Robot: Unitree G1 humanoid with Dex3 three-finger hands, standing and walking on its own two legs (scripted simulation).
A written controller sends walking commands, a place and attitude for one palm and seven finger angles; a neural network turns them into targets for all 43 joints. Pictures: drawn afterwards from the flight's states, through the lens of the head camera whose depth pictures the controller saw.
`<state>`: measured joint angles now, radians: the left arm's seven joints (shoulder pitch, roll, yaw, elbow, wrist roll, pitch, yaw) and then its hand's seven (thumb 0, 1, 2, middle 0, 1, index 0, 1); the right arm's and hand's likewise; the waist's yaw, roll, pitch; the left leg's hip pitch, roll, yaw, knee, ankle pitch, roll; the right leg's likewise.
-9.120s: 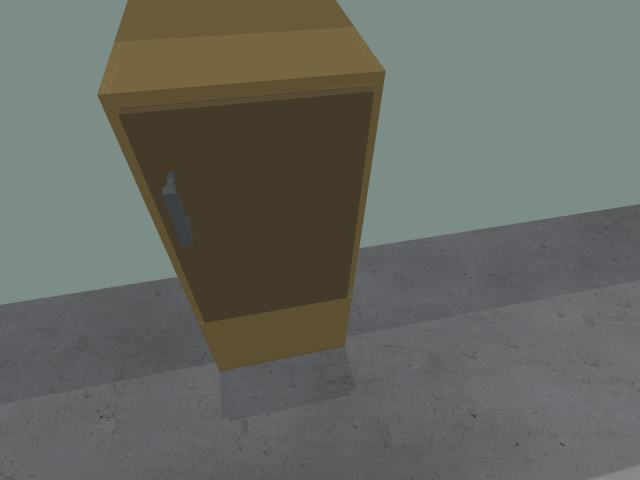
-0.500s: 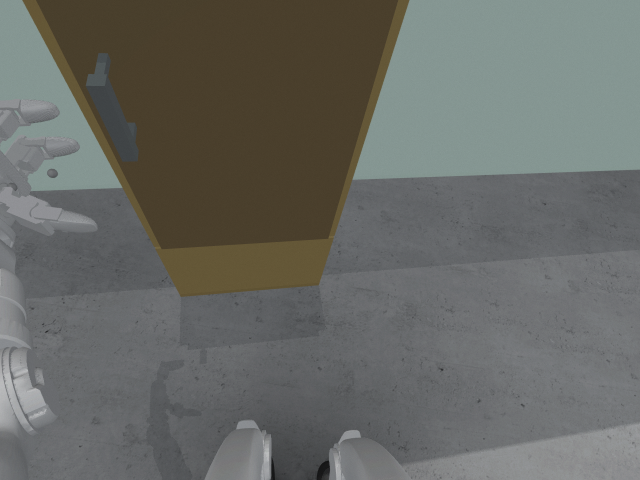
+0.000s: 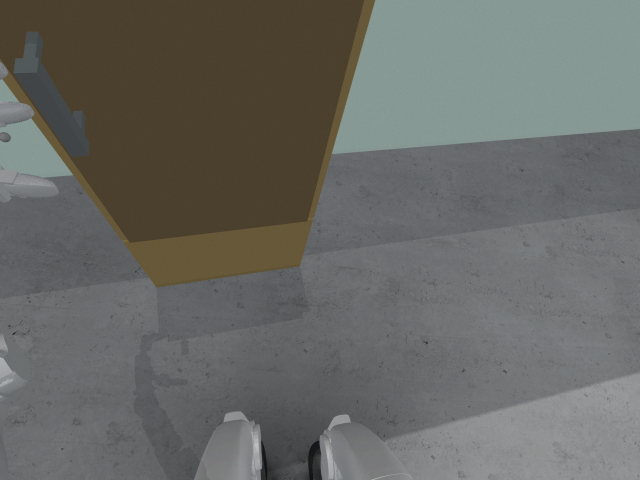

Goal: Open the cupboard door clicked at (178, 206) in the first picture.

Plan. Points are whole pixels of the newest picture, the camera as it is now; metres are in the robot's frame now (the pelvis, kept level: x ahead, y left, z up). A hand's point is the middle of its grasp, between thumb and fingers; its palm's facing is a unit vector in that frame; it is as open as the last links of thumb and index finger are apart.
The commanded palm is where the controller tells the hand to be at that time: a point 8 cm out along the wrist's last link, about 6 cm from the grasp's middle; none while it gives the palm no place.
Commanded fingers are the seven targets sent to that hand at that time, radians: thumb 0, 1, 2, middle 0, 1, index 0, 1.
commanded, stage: move the hooked fingers beside the handle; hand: left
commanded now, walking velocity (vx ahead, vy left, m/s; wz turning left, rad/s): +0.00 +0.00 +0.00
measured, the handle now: (58, 99) +0.53 +0.26 +0.08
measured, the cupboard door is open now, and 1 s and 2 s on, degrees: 0 0 0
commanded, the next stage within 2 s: slide the fingers in behind the handle in 0.62 s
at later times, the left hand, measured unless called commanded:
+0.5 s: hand (1, 146) +0.48 +0.31 +0.07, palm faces +0.16 -0.99 -0.01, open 14.0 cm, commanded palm +0.46 +0.35 +0.07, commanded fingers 0.00 -0.50 0.30 -0.30 -1.20 -0.30 -1.20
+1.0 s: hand (21, 144) +0.48 +0.29 +0.07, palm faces +0.11 -0.99 -0.01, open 14.0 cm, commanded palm +0.46 +0.33 +0.07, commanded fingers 0.00 -0.50 0.30 -0.30 -1.20 -0.30 -1.20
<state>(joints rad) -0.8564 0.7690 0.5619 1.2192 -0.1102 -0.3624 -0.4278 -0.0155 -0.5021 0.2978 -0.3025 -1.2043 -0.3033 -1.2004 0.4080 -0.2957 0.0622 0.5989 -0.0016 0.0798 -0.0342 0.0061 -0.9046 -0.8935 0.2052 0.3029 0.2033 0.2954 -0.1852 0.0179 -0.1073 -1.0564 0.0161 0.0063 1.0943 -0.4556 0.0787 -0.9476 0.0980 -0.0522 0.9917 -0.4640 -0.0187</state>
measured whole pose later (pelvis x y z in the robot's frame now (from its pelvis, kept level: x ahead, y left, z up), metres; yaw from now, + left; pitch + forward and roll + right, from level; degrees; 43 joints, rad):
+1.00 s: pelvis +0.00 +0.00 +0.00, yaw +1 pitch +23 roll -6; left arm -0.85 0.70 0.50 1.18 -0.13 -0.39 -0.41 -0.02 -0.50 0.30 -0.30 -1.20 -0.30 -1.20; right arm 0.39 -0.29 0.06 0.62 0.00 0.09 -0.03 0.01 -0.91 -0.89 0.20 0.30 0.20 0.30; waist -0.17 0.02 -0.11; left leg -1.06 0.01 -0.01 1.11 -0.46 0.07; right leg -0.94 0.10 -0.07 1.00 -0.47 -0.02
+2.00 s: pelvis +0.00 -0.01 +0.00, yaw +1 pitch +21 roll -4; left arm -0.82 0.53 0.43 1.15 -0.11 -0.43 -0.21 -0.02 -0.50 0.30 -0.30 -1.21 -0.30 -1.20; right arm 0.39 -0.27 0.05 0.61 0.00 0.10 0.00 0.01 -0.91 -0.89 0.20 0.30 0.20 0.30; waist -0.16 0.02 -0.13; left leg -1.00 0.01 0.00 1.09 -0.46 0.06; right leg -0.91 0.09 -0.05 1.01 -0.48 -0.03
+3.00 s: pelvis +0.00 -0.01 +0.00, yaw +1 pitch +22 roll -5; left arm -0.87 0.55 0.41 1.18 -0.11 -0.42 -0.22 0.00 0.63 0.78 -0.38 -1.32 -0.39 -1.32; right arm 0.39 -0.27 0.05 0.62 0.00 0.09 -0.01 0.01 -0.91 -0.89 0.20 0.30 0.20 0.30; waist -0.16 0.02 -0.13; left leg -1.03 0.01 0.00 1.10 -0.46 0.07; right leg -0.93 0.09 -0.06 1.02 -0.49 -0.03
